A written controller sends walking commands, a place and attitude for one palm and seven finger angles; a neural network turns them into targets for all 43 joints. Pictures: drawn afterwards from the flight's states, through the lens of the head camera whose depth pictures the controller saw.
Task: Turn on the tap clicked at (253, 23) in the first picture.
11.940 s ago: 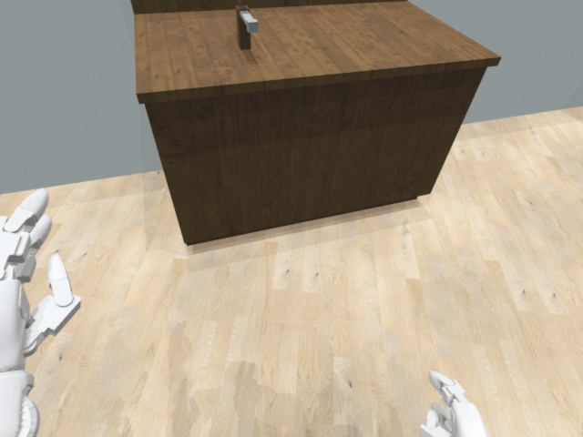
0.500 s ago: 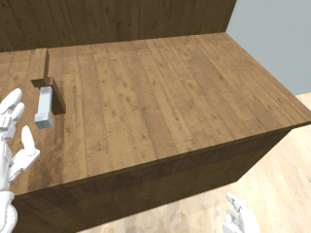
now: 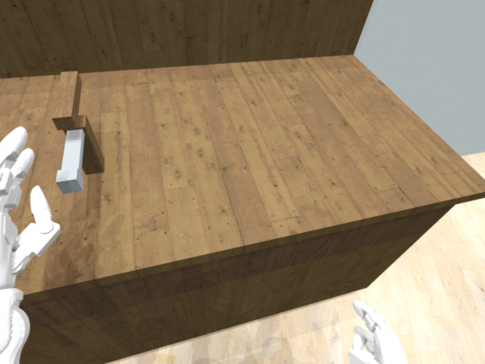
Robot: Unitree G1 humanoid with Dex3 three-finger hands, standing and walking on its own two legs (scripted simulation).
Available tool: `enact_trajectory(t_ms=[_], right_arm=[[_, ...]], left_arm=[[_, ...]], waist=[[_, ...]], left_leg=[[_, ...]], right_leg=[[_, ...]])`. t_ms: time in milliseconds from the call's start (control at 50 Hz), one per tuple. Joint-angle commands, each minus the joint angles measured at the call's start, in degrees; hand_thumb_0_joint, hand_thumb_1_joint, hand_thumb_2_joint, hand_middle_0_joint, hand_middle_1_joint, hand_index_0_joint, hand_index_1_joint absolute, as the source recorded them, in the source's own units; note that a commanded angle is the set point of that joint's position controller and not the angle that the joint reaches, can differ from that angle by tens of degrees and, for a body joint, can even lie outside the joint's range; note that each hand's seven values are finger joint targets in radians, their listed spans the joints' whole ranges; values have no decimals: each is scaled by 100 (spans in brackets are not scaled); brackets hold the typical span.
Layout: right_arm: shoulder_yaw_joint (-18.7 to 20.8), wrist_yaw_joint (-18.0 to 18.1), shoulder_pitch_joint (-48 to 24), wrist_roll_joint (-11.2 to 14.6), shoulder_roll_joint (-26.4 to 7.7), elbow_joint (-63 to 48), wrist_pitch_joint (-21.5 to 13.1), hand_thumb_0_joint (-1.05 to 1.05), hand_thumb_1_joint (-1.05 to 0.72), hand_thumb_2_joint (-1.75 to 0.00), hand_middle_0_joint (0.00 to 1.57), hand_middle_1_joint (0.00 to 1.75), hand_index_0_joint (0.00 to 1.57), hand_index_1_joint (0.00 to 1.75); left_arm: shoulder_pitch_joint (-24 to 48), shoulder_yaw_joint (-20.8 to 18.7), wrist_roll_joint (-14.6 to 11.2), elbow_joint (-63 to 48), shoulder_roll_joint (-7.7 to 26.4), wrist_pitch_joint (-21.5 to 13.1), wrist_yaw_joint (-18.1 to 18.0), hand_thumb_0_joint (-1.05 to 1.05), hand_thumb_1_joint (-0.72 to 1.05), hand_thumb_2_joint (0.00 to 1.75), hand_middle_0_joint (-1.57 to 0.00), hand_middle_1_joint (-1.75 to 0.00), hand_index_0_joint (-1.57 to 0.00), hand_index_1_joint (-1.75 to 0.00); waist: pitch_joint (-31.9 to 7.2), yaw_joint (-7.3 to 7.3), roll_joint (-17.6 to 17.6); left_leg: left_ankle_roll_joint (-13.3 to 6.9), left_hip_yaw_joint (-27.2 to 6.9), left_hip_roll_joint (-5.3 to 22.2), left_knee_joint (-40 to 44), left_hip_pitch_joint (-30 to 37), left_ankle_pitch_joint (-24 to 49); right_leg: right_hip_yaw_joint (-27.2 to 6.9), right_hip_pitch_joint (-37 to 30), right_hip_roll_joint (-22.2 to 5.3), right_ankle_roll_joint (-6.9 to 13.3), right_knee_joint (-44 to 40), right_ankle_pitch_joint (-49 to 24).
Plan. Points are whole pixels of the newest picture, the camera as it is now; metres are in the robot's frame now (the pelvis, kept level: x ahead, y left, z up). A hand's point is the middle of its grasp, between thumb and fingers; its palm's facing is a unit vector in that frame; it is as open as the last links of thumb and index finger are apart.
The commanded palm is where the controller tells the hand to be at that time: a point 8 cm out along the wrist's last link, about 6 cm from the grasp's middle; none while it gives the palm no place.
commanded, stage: come to a stop and stand still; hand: left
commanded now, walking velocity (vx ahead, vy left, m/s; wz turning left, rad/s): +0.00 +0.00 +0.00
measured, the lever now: (70, 180) +0.33 +0.32 +0.11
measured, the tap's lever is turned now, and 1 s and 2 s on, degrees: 0 0 0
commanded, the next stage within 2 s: look again from close up in 0.36 s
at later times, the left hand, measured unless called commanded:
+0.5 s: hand (55, 224) +0.22 +0.27 +0.16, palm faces +0.40 -0.85 -0.33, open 7.5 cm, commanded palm +0.17 +0.29 +0.18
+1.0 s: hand (26, 180) +0.25 +0.29 +0.20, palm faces +0.47 -0.82 -0.31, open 7.5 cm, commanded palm +0.16 +0.29 +0.18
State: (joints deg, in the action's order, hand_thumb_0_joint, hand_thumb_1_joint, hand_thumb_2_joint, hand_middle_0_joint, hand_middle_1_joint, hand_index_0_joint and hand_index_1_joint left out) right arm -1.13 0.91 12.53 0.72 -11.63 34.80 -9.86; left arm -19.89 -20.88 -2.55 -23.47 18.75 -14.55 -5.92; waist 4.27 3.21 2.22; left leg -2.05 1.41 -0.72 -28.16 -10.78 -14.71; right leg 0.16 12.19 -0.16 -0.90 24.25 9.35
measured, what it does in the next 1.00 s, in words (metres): stands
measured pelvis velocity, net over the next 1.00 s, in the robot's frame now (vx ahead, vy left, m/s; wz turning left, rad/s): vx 0.01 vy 0.00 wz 0.04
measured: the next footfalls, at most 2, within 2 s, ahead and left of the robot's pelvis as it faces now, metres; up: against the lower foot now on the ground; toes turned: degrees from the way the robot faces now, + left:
none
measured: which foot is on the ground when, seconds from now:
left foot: down 0.00-1.00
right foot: down 0.00-1.00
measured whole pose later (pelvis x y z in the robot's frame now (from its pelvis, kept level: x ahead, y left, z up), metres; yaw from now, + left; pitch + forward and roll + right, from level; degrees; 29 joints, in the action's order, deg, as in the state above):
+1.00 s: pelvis +0.01 +0.00 +0.00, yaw +2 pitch -2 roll +0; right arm -3.1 -0.9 11.8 -1.0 -13.1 35.3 -6.7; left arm -5.5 -24.6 -7.0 -19.0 26.0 -0.1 -0.7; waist 2.1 4.2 0.9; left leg -1.6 -0.3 -2.4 -28.2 -11.7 -14.7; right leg 0.9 13.7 -1.4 -0.2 27.6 12.0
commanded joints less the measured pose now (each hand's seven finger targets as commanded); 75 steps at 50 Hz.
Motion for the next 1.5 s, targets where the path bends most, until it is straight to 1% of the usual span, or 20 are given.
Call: enact_trajectory(t_ms=[0,240,820,840,860,880,900,920,940,1020,1040,1080,1140,1180,1240,1280,1360,1400,1440,1480], right_arm=[[308,35,-532,-1,-680,-926,-331,0,-90,-90,20,30,20,30],[294,42,-662,34,-644,-1049,-208,0,-90,-90,20,30,20,30],[360,83,-560,36,-678,-1046,-16,0,-90,-90,20,30,20,30],[-806,508,220,334,-985,-1764,132,0,-90,-90,20,30,20,30],[325,427,-455,-559,-774,-985,62,0,-90,-90,20,30,20,30],[293,64,-274,-351,-961,-1099,9,0,-90,-90,20,30,20,30],[351,-58,-264,-335,-1153,-854,-75,0,-90,-90,20,30,20,30],[409,-62,-329,-223,-1147,-778,-104,0,-90,-90,20,30,20,30],[227,-188,-765,-20,-992,-869,-107,0,-90,-90,20,30,20,30],[242,-305,-1089,-68,-1101,-1025,7,0,-90,-90,20,30,20,30],[196,-266,-1327,20,-1092,-1086,71,0,-90,-90,20,30,20,30],[231,-119,-1217,-102,-937,-1101,35,0,-90,-90,20,30,20,30],[198,54,-1205,-39,-822,-941,-19,0,-90,-90,20,30,20,30],[178,106,-1059,-60,-714,-828,-84,0,-90,-90,20,30,20,30],[115,237,-1175,5,-813,-692,-96,0,-90,-90,20,30,20,30],[139,340,-1252,13,-856,-676,-105,0,-90,-90,20,30,20,30],[165,478,-1366,102,-828,-622,-113,0,-90,-90,20,30,20,30],[225,486,-1380,87,-796,-584,-131,0,-90,-90,20,30,20,30],[224,451,-1448,131,-733,-565,-156,0,-90,-90,20,30,20,30],[263,408,-1310,108,-698,-598,-180,0,-90,-90,20,30,20,30]], left_arm=[[436,-356,59,-1166,943,-326,-47,0,90,90,-20,-30,-20,-30],[169,-619,2,-1710,1165,-263,-61,0,90,90,-20,-30,-20,-30],[71,-436,25,-1557,996,-126,-127,0,90,90,-20,-30,-20,-30],[5442,-1760,297,-3815,5470,-985,-233,0,90,90,-20,-30,-20,-30],[3542,-1879,737,-463,3022,165,-73,0,90,90,-20,-30,-20,-30],[2035,-681,-142,229,1758,726,128,0,90,90,-20,-30,-20,-30],[2144,-767,-433,-533,1267,964,442,0,90,90,-20,-30,-20,-30],[1354,-645,-706,-447,1207,1309,668,0,90,90,-20,-30,-20,-30],[559,89,-801,-230,284,1702,865,0,90,90,-20,-30,-20,-30],[17,-193,-285,-1240,1051,1739,823,0,90,90,-20,-30,-20,-30],[180,-649,-298,-1531,1428,1573,633,0,90,90,-20,-30,-20,-30],[245,-1011,-434,-1531,1488,996,327,0,90,90,-20,-30,-20,-30],[1121,-1428,-508,-1895,1986,318,-211,0,90,90,-20,-30,-20,-30],[914,-901,-444,-1280,1378,272,-377,0,90,90,-20,-30,-20,-30],[1441,-542,-388,-810,1423,543,-200,0,90,90,-20,-30,-20,-30],[1518,-224,-488,-702,1358,859,78,0,90,90,-20,-30,-20,-30],[1806,-192,-571,-642,1530,1318,278,0,90,90,-20,-30,-20,-30],[1490,-564,-661,-775,1729,1298,220,0,90,90,-20,-30,-20,-30],[1147,-925,-728,-941,1893,1202,96,0,90,90,-20,-30,-20,-30],[841,-854,-806,-1067,1599,1098,-1,0,90,90,-20,-30,-20,-30]], waist=[[-681,-138,-420],[-922,-151,-721],[-812,-189,-549],[-857,-660,-2338],[-2061,331,-1652],[-1835,59,-1303],[-2280,74,-1076],[-2260,195,-927],[-1789,193,-802],[-938,127,-171],[-1029,135,-170],[-1163,152,-103],[-1225,165,-1006],[-1041,83,-996],[-817,-137,-675],[-842,-99,-505],[-682,-26,-277],[-876,128,-148],[-954,265,-222],[-1018,226,-80]], left_leg=[[92,-321,333,792,-433,89],[170,-339,398,791,-248,948],[175,-489,485,910,-419,536],[-18,-815,409,744,-1682,-151],[528,-647,208,486,55,1782],[817,-615,157,362,313,3641],[832,-433,261,124,1215,4233],[776,-435,291,134,1273,4548],[776,-390,337,241,1180,4366],[342,-372,283,226,-111,2072],[314,-314,215,290,-207,1229],[249,-325,124,197,-460,502],[215,-262,28,76,-650,-643],[170,-254,-16,-58,-832,-890],[59,-188,-76,-313,-917,-1184],[40,-216,-56,-426,-980,-1039],[166,-277,51,-808,-1196,-804],[228,-401,155,-910,-1318,-730],[262,-405,152,-961,-1363,-652],[242,-438,217,-926,-1376,-545]], right_leg=[[-366,-589,-205,160,-392,-154],[-133,-906,-172,127,-154,-1017],[-142,-961,-262,140,-192,-769],[-45,-1037,100,-212,730,801],[174,-739,-64,428,664,70],[571,-264,156,474,430,-561],[457,-65,228,362,317,-1072],[477,-182,169,324,406,-1145],[514,49,225,296,454,-775],[714,330,140,220,491,-554],[662,338,214,236,570,-184],[614,458,221,224,629,343],[368,682,146,198,623,1177],[334,783,66,204,553,1361],[75,930,-97,122,212,1873],[-214,746,-282,104,-37,2208],[-897,638,-648,60,-437,3024],[-1110,412,-823,-37,-395,2852],[-1154,312,-840,-58,-344,2756],[-1007,303,-825,-62,-192,2310]])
